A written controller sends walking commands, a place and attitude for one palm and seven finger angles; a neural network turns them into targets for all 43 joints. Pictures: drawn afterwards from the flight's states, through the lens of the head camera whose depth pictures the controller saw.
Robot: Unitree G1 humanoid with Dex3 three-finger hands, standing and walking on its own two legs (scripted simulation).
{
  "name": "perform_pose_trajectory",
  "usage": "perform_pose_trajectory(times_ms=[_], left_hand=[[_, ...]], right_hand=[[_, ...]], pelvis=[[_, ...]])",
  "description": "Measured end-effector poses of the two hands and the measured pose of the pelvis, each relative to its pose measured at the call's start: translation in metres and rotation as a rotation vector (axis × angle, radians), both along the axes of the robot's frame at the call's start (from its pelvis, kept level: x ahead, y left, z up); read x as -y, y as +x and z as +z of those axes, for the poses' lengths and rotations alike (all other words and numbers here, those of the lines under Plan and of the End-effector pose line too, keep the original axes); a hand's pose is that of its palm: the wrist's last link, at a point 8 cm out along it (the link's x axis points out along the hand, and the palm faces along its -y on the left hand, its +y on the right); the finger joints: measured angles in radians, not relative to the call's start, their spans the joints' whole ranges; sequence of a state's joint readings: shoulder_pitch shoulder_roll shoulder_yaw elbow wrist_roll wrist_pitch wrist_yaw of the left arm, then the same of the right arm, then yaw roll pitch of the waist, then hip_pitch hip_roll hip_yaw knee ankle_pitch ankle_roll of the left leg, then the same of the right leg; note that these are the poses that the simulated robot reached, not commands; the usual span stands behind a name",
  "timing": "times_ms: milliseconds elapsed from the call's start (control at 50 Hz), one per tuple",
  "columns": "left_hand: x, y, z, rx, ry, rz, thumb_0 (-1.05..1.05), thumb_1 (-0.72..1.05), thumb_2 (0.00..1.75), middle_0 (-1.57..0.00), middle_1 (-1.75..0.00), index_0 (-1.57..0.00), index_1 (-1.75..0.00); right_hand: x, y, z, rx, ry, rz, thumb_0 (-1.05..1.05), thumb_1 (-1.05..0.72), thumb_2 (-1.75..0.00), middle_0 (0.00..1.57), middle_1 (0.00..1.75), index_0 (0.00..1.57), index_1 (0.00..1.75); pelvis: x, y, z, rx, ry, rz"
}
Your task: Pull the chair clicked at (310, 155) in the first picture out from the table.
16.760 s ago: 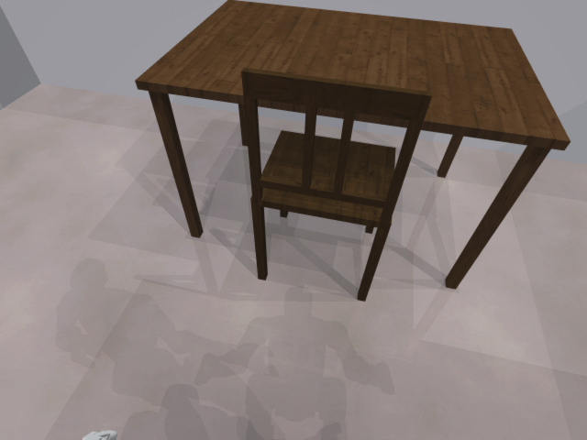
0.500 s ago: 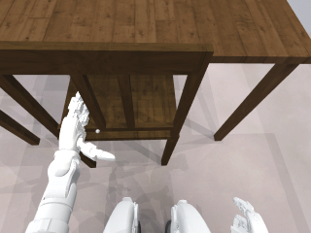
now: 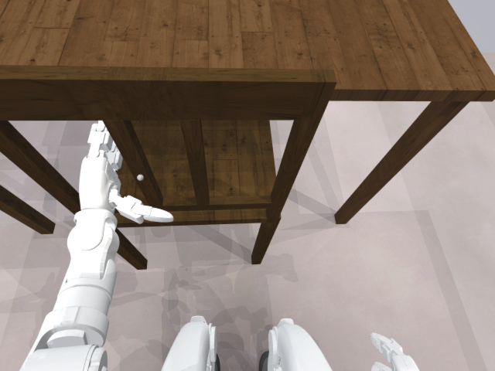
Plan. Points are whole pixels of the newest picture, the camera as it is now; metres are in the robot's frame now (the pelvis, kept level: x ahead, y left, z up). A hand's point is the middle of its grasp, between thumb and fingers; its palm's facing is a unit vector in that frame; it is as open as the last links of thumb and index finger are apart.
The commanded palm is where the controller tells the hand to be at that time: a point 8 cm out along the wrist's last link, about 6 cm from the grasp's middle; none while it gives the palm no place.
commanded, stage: push the fingers through the gap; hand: left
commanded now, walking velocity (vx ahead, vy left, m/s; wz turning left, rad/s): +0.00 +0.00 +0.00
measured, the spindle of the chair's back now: (140, 168) +0.43 +0.18 +0.02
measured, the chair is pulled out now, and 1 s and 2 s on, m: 0.00 0.00 0.03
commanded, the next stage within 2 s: hook a spindle and tug to test in 0.22 s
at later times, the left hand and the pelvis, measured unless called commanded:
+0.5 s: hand (152, 183) +0.40 +0.16 +0.02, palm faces +0.04 -1.00 -0.02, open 16.6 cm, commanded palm +0.38 +0.21 +0.02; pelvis +0.00 +0.00 +0.00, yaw +0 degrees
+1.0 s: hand (150, 182) +0.40 +0.16 +0.02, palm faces +0.05 -1.00 -0.02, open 9.2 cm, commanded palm +0.37 +0.21 +0.02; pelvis +0.00 +0.00 +0.00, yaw +0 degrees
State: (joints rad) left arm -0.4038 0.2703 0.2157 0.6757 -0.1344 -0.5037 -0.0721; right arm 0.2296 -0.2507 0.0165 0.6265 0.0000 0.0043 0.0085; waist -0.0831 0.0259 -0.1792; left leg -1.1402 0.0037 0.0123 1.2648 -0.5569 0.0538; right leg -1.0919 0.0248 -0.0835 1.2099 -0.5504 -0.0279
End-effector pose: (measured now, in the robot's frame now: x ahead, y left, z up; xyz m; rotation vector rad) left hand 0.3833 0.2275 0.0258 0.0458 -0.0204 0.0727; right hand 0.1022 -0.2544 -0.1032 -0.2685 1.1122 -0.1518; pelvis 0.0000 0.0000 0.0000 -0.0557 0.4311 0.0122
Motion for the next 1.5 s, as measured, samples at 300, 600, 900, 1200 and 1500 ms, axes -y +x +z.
perform_pose_trajectory(times_ms=[300, 600, 900, 1200, 1500], left_hand=[[0.004, -0.007, 0.0, 0.004, -0.003, -0.001, -0.01, -0.5, 0.3, -0.06, -0.08, -0.06, -0.08], [0.015, -0.005, -0.001, 0.002, -0.01, -0.005, -0.01, -0.5, 0.3, -0.17, -0.42, -0.17, -0.42], [0.011, -0.01, -0.006, -0.013, -0.016, -0.019, -0.01, -0.15, 0.45, -0.41, -1.19, -0.41, -1.19], [0.015, -0.004, -0.005, -0.023, -0.009, -0.016, 0.0, 0.63, 0.79, -0.49, -1.43, -0.49, -1.44], [0.019, -0.008, -0.005, -0.033, -0.024, -0.007, 0.02, 0.69, 0.79, -0.45, -1.45, -0.42, -1.45]], right_hand=[[-0.001, -0.001, 0.001, -0.008, 0.006, -0.003, 0.01, -0.9, -0.9, 0.2, 0.3, 0.2, 0.3], [0.001, -0.001, -0.001, -0.001, 0.013, -0.01, 0.01, -0.9, -0.9, 0.2, 0.3, 0.2, 0.3], [0.006, 0.001, 0.0, 0.003, -0.004, 0.003, 0.01, -0.9, -0.9, 0.2, 0.3, 0.2, 0.3], [0.0, 0.0, -0.001, 0.007, 0.018, -0.006, 0.01, -0.9, -0.9, 0.2, 0.3, 0.2, 0.3], [0.001, 0.004, 0.002, 0.001, 0.029, -0.022, 0.01, -0.91, -0.9, 0.2, 0.3, 0.2, 0.3]], pelvis=[[-0.001, -0.001, 0.002, 0.004, 0.001, -0.002], [0.002, -0.003, 0.001, 0.003, 0.007, -0.008], [0.004, -0.004, 0.0, 0.006, 0.001, 0.004], [0.003, -0.003, 0.0, 0.004, 0.005, -0.004], [0.002, 0.005, 0.004, 0.001, 0.009, -0.016]])
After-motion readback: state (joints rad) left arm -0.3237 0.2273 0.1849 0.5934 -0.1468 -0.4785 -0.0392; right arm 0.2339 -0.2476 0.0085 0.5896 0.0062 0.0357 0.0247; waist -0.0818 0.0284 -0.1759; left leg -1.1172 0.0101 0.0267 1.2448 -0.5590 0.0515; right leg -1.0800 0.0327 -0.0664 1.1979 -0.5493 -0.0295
